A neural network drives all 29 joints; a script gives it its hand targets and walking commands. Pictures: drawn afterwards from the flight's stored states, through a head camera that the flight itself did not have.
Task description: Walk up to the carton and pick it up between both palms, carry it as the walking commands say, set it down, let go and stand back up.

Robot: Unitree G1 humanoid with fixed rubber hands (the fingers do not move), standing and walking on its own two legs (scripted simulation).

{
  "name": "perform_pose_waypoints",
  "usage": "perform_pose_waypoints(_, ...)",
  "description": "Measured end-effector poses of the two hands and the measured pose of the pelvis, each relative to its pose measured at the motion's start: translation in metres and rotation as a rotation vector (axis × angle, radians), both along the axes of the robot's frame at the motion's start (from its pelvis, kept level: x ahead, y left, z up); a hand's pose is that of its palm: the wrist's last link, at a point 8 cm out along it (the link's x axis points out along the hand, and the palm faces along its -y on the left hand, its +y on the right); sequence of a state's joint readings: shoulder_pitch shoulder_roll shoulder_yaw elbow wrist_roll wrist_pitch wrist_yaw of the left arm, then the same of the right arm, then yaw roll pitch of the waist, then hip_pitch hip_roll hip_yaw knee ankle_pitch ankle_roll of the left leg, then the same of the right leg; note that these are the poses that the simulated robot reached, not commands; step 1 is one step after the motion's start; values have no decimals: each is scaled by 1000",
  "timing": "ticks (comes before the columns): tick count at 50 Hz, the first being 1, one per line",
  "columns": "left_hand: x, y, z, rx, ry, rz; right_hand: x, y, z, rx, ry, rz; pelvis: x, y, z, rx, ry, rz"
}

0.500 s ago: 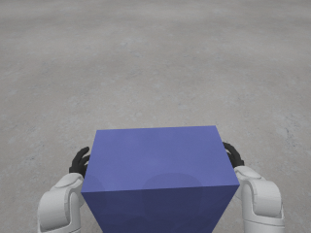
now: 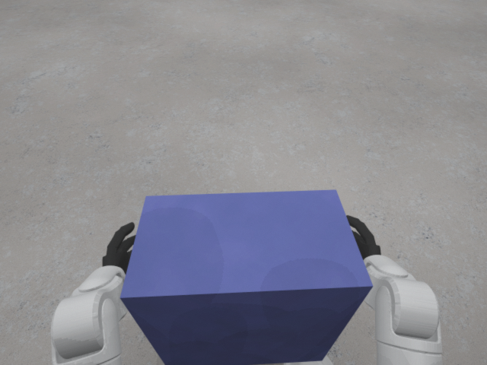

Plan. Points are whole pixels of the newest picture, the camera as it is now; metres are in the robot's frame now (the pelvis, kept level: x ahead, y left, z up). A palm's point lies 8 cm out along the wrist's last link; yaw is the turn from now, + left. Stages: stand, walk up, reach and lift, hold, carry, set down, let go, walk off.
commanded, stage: carry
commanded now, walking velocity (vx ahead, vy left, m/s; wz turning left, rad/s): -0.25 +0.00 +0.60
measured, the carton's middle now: (244, 288) +0.24 +0.02 +0.01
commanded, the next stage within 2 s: none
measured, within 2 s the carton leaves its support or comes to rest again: neither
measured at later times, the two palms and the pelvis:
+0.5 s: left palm out of the picture +0.00 +0.27 +0.08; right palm out of the picture +0.11 -0.08 +0.08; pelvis -0.18 +0.04 +0.01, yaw +14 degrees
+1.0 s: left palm out of the picture -0.12 +0.27 +0.09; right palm out of the picture -0.03 -0.08 +0.09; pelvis -0.31 +0.04 +0.01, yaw +15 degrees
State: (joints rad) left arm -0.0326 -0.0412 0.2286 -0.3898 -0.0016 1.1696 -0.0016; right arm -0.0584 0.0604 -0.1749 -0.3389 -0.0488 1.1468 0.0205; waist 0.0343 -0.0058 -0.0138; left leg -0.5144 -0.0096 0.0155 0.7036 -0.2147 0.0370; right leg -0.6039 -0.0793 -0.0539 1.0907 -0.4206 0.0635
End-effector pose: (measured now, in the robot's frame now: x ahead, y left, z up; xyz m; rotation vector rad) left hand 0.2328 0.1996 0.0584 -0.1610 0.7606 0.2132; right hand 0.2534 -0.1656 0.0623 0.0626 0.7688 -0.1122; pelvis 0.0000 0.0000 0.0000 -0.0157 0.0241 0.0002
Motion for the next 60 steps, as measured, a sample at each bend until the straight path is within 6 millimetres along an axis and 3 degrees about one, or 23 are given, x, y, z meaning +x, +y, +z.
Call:
perform_pose_waypoints(6,-50,5,6,11,-34,40,-34,6,3,7,-36,42,-46,-5,-2,-1,14,56)
perform_pose_waypoints(11,-99,0,19,26,7,68,-74,3,10,22,7,70,-82,-2,15,15,7,128)
perform_pose_waypoints(15,-134,8,33,55,-25,91,-96,12,21,45,-26,97,-109,6,18,37,-6,174)
perform_pose_waypoints(20,-176,35,36,65,-66,140,-116,43,28,31,-72,168,-144,26,10,29,-1,234)
perform_pose_waypoints(26,-241,80,16,43,-9,209,-156,95,14,12,-13,226,-190,37,6,19,8,243)
perform_pose_waypoints(31,-288,94,9,-5,-2,265,-194,112,12,-11,-1,257,-221,37,8,15,5,259)
perform_pose_waypoints(35,-306,92,14,20,-31,251,-214,109,14,0,-33,255,-243,34,4,32,16,253)
perform_pose_waypoints(39,-318,80,22,42,-16,218,-236,93,14,16,-19,229,-265,34,10,4,6,261)
perform_pose_waypoints(45,-335,68,33,66,-39,172,-264,79,26,14,-45,198,-291,42,12,-15,-8,277)
perform_pose_waypoints(52,-361,74,33,56,-37,178,-288,85,30,2,-45,206,-317,40,10,5,-14,273)
perform_pose_waypoints(60,-413,82,27,58,0,247,-311,102,26,-5,-12,284,-350,39,13,-2,-10,289)
